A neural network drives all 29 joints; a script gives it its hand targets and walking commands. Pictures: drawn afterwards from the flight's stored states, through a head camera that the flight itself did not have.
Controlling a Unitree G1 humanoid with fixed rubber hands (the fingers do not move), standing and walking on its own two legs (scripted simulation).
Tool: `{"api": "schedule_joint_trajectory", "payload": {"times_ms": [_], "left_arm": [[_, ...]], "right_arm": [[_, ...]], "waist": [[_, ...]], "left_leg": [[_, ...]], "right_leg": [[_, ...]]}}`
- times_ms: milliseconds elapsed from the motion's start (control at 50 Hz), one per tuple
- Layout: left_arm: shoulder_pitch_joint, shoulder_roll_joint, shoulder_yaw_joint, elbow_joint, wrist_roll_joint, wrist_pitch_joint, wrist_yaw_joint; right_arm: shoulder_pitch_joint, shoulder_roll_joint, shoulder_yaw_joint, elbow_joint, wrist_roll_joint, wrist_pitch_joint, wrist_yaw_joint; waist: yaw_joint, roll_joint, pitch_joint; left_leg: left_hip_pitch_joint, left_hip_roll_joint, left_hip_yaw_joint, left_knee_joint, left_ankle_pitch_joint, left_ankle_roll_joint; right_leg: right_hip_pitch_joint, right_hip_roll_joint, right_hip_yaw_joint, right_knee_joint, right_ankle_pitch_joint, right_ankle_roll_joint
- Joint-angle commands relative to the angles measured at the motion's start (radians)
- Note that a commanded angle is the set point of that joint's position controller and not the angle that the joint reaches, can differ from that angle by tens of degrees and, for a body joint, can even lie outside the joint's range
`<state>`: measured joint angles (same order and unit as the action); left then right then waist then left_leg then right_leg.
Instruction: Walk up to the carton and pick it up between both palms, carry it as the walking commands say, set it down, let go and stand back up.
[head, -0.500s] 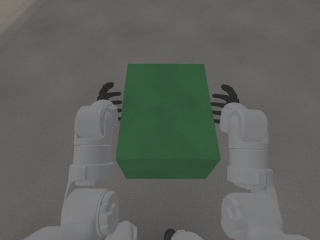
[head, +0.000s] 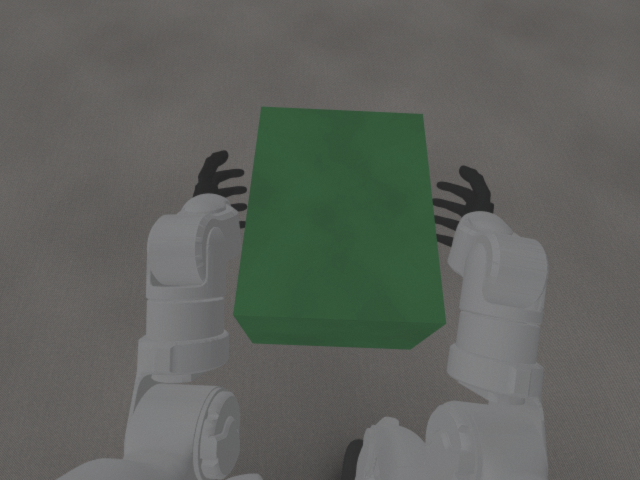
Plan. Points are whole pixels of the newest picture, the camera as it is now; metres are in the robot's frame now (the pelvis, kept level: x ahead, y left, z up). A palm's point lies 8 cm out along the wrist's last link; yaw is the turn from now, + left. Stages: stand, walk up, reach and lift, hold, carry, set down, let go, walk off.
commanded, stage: carry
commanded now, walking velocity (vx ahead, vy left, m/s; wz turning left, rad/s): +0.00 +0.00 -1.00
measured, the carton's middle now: (336, 229) +0.41 +0.03 +0.00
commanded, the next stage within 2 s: none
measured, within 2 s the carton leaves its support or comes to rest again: neither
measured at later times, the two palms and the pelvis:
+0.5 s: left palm (386, 163) +0.46 -0.02 +0.10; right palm (638, 298) +0.31 -0.27 +0.10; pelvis +0.06 +0.02 +0.00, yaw -30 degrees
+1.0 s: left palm (555, 249) +0.37 -0.21 +0.08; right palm out of the picture +0.12 -0.36 +0.10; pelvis +0.06 +0.03 -0.01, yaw -59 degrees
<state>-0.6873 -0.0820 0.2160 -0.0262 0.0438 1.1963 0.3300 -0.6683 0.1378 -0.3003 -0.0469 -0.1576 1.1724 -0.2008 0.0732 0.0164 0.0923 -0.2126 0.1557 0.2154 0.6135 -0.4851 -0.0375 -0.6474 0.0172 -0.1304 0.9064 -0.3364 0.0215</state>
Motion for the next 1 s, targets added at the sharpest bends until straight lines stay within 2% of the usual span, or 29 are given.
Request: {"api": "schedule_joint_trajectory", "payload": {"times_ms": [0,40,60,80,100,140,180,220,320,340,360,380,400,420,440,480,580,620,640,660,680,700,740,760,840,920,940,960,980], "left_arm": [[-0.61,-1.083,-0.706,0.066,-0.477,0.01,-0.451],[-0.644,-1.082,-0.691,0.094,-0.474,0.011,-0.456],[-0.606,-1.086,-0.669,0.126,-0.449,0.013,-0.458],[-0.561,-1.074,-0.641,0.201,-0.41,0.015,-0.457],[-0.488,-1.101,-0.605,0.195,-0.389,0.018,-0.462],[-0.589,-1.104,-0.615,0.115,-0.407,0.005,-0.458],[-0.573,-1.108,-0.613,0.054,-0.378,-0.006,-0.442],[-0.728,-1.078,-0.649,-0.019,-0.389,-0.025,-0.424],[-0.62,-1.033,-0.64,-0.001,-0.35,-0.008,-0.399],[-0.62,-1.036,-0.643,0.012,-0.354,-0.005,-0.4],[-0.559,-1.061,-0.641,0.038,-0.362,0.004,-0.406],[-0.467,-1.078,-0.635,0.042,-0.342,0.021,-0.423],[-0.676,-1.07,-0.687,-0.005,-0.386,0.003,-0.435],[-0.688,-1.083,-0.693,0.013,-0.408,-0.005,-0.444],[-0.718,-1.095,-0.703,0.017,-0.434,-0.01,-0.45],[-0.686,-1.104,-0.708,0.035,-0.456,-0.008,-0.456],[-0.596,-1.104,-0.621,0.202,-0.447,0.014,-0.456],[-0.564,-1.122,-0.585,0.245,-0.428,0.024,-0.464],[-0.556,-1.125,-0.569,0.266,-0.415,0.025,-0.468],[-0.533,-1.111,-0.549,0.304,-0.383,0.015,-0.469],[-0.619,-1.118,-0.545,0.23,-0.409,0.01,-0.47],[-0.642,-1.109,-0.552,0.197,-0.401,0.008,-0.465],[-0.698,-1.107,-0.549,0.119,-0.395,0.0,-0.453],[-0.674,-1.1,-0.537,0.094,-0.385,-0.001,-0.445],[-0.714,-1.045,-0.543,0.027,-0.366,-0.004,-0.403],[-0.626,-1.053,-0.579,0.026,-0.341,0.013,-0.396],[-0.62,-1.065,-0.596,0.029,-0.346,0.015,-0.399],[-0.595,-1.102,-0.618,0.018,-0.368,0.022,-0.407],[-0.529,-1.109,-0.63,0.002,-0.361,0.033,-0.421]], "right_arm": [[-0.628,0.875,0.623,-0.027,0.42,0.007,0.316],[-0.666,0.86,0.632,-0.019,0.433,0.005,0.316],[-0.678,0.86,0.637,0.006,0.437,0.009,0.32],[-0.612,0.877,0.634,0.062,0.412,0.026,0.33],[-0.559,0.915,0.645,0.105,0.423,0.034,0.344],[-0.658,1.0,0.684,0.063,0.494,0.017,0.357],[-0.645,1.033,0.693,0.028,0.532,0.007,0.366],[-0.792,1.011,0.724,-0.02,0.571,-0.009,0.362],[-0.68,0.98,0.7,0.039,0.562,0.009,0.354],[-0.667,0.976,0.696,0.053,0.555,0.01,0.355],[-0.616,0.955,0.674,0.087,0.54,0.013,0.358],[-0.419,1.004,0.642,0.156,0.486,0.02,0.367],[-0.634,0.975,0.694,0.061,0.514,0.009,0.372],[-0.679,0.966,0.695,0.042,0.512,0.008,0.373],[-0.727,0.962,0.69,0.017,0.507,0.002,0.369],[-0.708,0.947,0.673,0.01,0.485,0.007,0.356],[-0.617,0.912,0.605,0.116,0.446,0.031,0.343],[-0.571,0.927,0.579,0.165,0.436,0.038,0.35],[-0.595,0.922,0.575,0.181,0.433,0.041,0.354],[-0.6,0.954,0.586,0.184,0.423,0.049,0.363],[-0.666,0.966,0.617,0.193,0.455,0.047,0.369],[-0.703,1.024,0.645,0.165,0.491,0.042,0.375],[-0.815,1.058,0.685,0.097,0.547,0.033,0.375],[-0.8,1.073,0.693,0.074,0.566,0.03,0.372],[-0.796,1.03,0.678,0.061,0.594,0.03,0.349],[-0.667,1.029,0.639,0.117,0.558,0.05,0.36],[-0.646,1.025,0.636,0.125,0.547,0.048,0.365],[-0.605,0.996,0.62,0.145,0.531,0.042,0.367],[-0.417,1.049,0.595,0.188,0.488,0.049,0.375]], "waist": [[-0.08,0.212,-0.49],[-0.071,0.185,-0.545],[-0.042,0.088,-0.576],[-0.115,-0.27,-0.605],[-0.074,-0.193,-0.68],[-0.06,-0.09,-0.611],[-0.064,-0.101,-0.548],[-0.065,-0.126,-0.596],[-0.076,-0.12,-0.645],[-0.099,-0.065,-0.636],[-0.097,0.233,-0.646],[-0.089,0.391,-0.648],[-0.08,0.219,-0.6],[-0.083,0.117,-0.573],[-0.086,0.103,-0.545],[-0.084,0.163,-0.515],[-0.094,0.269,-0.502],[-0.078,0.206,-0.49],[-0.053,0.09,-0.504],[-0.08,-0.279,-0.537],[-0.068,-0.25,-0.543],[-0.061,-0.243,-0.558],[-0.053,-0.239,-0.525],[-0.058,-0.234,-0.547],[-0.057,-0.181,-0.637],[-0.065,-0.154,-0.641],[-0.088,-0.088,-0.638],[-0.083,0.298,-0.661],[-0.083,0.404,-0.661]], "left_leg": [[0.263,0.168,0.077,0.146,1.189,0.028],[0.171,0.171,0.098,0.41,1.183,-0.021],[-0.073,0.148,0.047,0.596,0.792,-0.062],[-0.487,-0.035,0.029,0.812,-0.132,-0.138],[-0.536,-0.019,-0.169,0.854,-0.235,-0.122],[-0.51,0.038,-0.193,0.672,-0.195,-0.098],[-0.428,0.013,-0.186,0.46,-0.081,-0.097],[-0.342,-0.037,-0.158,0.379,-0.012,-0.098],[-0.087,-0.08,-0.139,0.06,0.13,-0.076],[0.115,-0.011,-0.176,-0.131,0.319,-0.043],[0.335,0.315,-0.461,-0.245,0.628,0.077],[0.368,0.485,-0.557,-0.165,0.983,0.206],[0.396,0.421,-0.459,-0.08,1.2,0.221],[0.353,0.366,-0.323,-0.07,1.13,0.185],[0.322,0.337,-0.231,-0.076,1.007,0.146],[0.251,0.296,-0.082,-0.056,0.9,0.107],[0.216,0.308,0.067,0.071,0.929,0.046],[0.105,0.288,0.11,0.236,0.855,-0.035],[-0.13,0.264,0.079,0.424,0.6,-0.087],[-0.472,0.092,0.065,0.609,-0.142,-0.171],[-0.53,0.086,-0.07,0.684,-0.295,-0.163],[-0.53,0.065,-0.101,0.649,-0.269,-0.148],[-0.517,0.046,-0.129,0.566,-0.144,-0.126],[-0.472,0.039,-0.133,0.521,-0.078,-0.123],[-0.367,-0.021,-0.128,0.354,0.029,-0.107],[-0.105,-0.066,-0.109,-0.01,0.132,-0.093],[0.127,0.017,-0.153,-0.196,0.334,-0.059],[0.383,0.379,-0.46,-0.225,0.742,0.084],[0.398,0.482,-0.498,-0.167,1.051,0.19]], "right_leg": [[0.181,0.075,-0.15,-0.167,0.056,-0.019],[0.38,0.095,-0.129,-0.404,0.211,-0.056],[0.604,0.003,0.06,-0.461,0.401,-0.11],[0.87,-0.298,0.546,-0.333,1.238,-0.277],[0.939,-0.32,0.621,-0.294,1.381,-0.314],[0.783,-0.279,0.472,-0.32,1.046,-0.247],[0.639,-0.229,0.407,-0.353,0.883,-0.205],[0.603,-0.22,0.402,-0.357,0.833,-0.207],[0.436,-0.15,0.397,-0.286,0.626,-0.139],[0.265,-0.091,0.318,-0.181,0.501,-0.084],[-0.021,0.048,0.122,0.05,0.051,0.0],[-0.107,-0.007,0.048,0.252,-0.322,0.032],[-0.099,-0.056,0.088,0.268,-0.305,0.037],[-0.069,-0.083,0.103,0.237,-0.254,0.036],[-0.044,-0.092,0.093,0.188,-0.216,0.037],[0.053,-0.069,0.043,0.084,-0.134,0.032],[0.208,0.012,-0.089,-0.191,-0.043,0.006],[0.36,0.002,-0.04,-0.433,0.134,-0.008],[0.558,-0.102,0.164,-0.459,0.365,-0.056],[0.736,-0.386,0.596,-0.361,1.184,-0.212],[0.788,-0.352,0.531,-0.279,1.479,-0.221],[0.769,-0.311,0.443,-0.275,1.363,-0.205],[0.691,-0.251,0.384,-0.319,1.037,-0.155],[0.646,-0.23,0.354,-0.335,0.915,-0.16],[0.629,-0.231,0.4,-0.341,0.772,-0.19],[0.492,-0.163,0.393,-0.287,0.722,-0.13],[0.303,-0.103,0.317,-0.19,0.547,-0.074],[-0.038,0.045,0.101,0.055,0.0,0.014],[-0.1,-0.029,0.058,0.231,-0.327,0.029]]}}
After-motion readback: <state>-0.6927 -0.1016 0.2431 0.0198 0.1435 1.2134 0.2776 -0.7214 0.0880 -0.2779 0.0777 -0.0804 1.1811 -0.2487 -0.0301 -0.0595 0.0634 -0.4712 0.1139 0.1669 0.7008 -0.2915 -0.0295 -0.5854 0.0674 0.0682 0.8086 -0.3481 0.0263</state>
